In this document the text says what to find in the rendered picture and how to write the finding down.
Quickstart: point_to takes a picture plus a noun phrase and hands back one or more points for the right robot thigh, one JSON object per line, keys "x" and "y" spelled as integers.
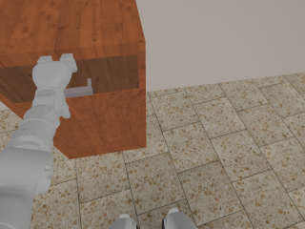
{"x": 178, "y": 220}

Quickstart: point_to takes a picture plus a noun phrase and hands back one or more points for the drawer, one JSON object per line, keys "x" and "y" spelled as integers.
{"x": 108, "y": 74}

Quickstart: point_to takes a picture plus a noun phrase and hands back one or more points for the robot right shin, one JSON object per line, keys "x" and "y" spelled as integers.
{"x": 173, "y": 210}

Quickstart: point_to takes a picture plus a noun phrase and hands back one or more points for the robot left forearm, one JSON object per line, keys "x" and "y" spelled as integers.
{"x": 40, "y": 122}

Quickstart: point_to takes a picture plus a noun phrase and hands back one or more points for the robot left hand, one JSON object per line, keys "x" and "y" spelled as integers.
{"x": 56, "y": 74}

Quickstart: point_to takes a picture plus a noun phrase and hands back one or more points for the handle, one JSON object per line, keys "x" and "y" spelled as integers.
{"x": 79, "y": 91}

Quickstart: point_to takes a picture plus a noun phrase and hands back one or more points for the cabinet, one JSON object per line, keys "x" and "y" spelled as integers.
{"x": 100, "y": 123}

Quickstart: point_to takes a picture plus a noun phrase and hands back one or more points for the robot left upper arm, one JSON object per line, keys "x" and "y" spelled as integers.
{"x": 24, "y": 174}

